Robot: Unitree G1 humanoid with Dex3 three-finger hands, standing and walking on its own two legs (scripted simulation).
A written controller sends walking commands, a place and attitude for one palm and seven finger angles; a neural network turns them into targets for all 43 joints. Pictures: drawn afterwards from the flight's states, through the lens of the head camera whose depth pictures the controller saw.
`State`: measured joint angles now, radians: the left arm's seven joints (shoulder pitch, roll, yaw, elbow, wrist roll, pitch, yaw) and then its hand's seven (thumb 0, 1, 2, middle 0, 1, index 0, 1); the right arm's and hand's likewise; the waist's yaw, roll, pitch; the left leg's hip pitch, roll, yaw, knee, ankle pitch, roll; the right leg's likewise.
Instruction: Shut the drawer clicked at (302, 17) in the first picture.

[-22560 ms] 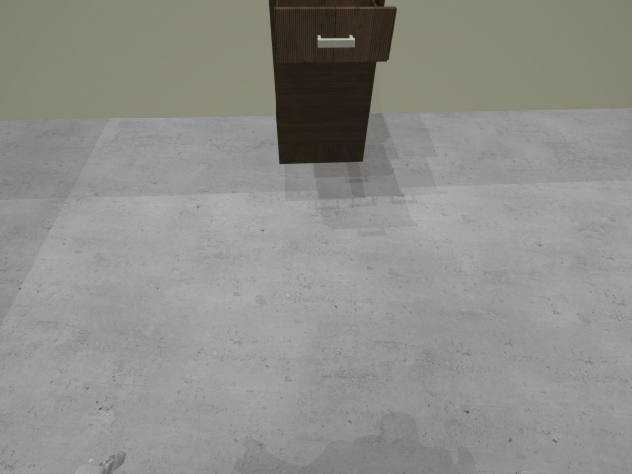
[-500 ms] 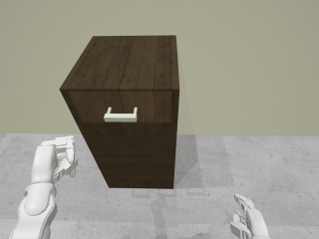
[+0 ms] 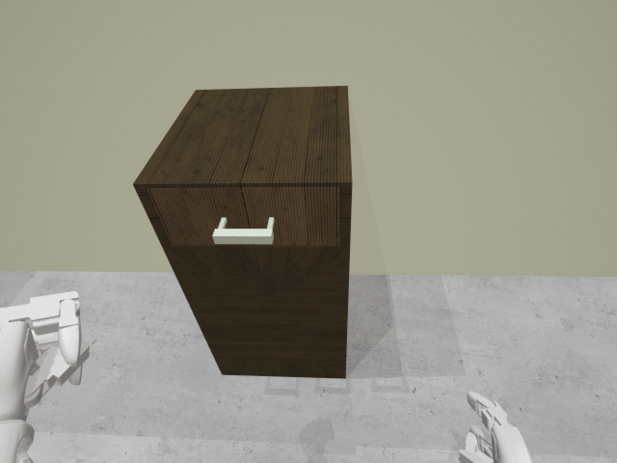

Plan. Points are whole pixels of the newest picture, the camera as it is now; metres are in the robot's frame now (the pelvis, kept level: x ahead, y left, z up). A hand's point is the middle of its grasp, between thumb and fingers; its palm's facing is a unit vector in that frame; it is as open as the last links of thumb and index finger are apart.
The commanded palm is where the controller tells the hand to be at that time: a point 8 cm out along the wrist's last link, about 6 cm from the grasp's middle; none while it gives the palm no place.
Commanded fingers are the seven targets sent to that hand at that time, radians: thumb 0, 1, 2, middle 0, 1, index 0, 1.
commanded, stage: draw the hand back to the body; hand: left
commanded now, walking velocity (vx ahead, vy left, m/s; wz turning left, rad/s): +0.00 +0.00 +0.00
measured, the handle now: (245, 229) +0.55 +0.21 -0.04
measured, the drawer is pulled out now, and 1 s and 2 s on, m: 0.00 0.00 0.00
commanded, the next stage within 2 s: step back with the hand held close in 0.04 s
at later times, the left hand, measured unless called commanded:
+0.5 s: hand (92, 346) +0.18 +0.24 +0.15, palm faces +0.25 -0.83 -0.50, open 3.2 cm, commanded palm +0.12 +0.29 +0.17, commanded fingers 0.00 0.90 0.90 -1.40 -1.60 -1.40 -1.60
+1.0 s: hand (26, 416) +0.11 +0.26 +0.16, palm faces +0.33 -0.83 -0.45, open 3.2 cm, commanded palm +0.05 +0.31 +0.17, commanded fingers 0.00 0.90 0.90 -1.40 -1.60 -1.40 -1.60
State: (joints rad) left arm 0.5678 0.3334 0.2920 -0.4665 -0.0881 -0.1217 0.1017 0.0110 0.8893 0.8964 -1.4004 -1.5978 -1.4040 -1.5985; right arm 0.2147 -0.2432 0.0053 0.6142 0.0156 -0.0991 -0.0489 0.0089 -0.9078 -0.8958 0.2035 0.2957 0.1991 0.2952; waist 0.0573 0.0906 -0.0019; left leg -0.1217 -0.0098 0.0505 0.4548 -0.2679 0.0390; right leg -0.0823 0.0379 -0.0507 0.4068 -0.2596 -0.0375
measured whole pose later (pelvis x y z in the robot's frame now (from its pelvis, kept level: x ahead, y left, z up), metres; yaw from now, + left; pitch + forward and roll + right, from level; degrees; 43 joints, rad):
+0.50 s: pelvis -0.02 +0.02 +0.00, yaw -3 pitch +0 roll -1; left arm 0.63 0.39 0.35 -0.51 -0.05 -0.21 0.10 0.01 0.89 0.90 -1.40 -1.60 -1.40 -1.60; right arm 0.20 -0.24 -0.03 0.56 0.01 -0.02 -0.05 0.01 -0.91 -0.90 0.20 0.30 0.20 0.30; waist -0.01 0.03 0.03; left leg -0.23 -0.02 0.10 0.45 -0.23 0.06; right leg -0.22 0.03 0.00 0.44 -0.22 -0.01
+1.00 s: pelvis -0.09 +0.03 -0.02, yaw -1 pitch +0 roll -2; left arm 0.62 0.37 0.37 -0.61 -0.03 -0.26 0.15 0.01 0.88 0.90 -1.40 -1.60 -1.41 -1.60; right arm 0.22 -0.21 -0.01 0.56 -0.01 -0.09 -0.05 0.01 -0.91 -0.90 0.21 0.30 0.20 0.30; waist -0.01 0.01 0.05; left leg -0.42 -0.02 0.08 0.60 -0.22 0.08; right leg -0.38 0.03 -0.03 0.53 -0.16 0.00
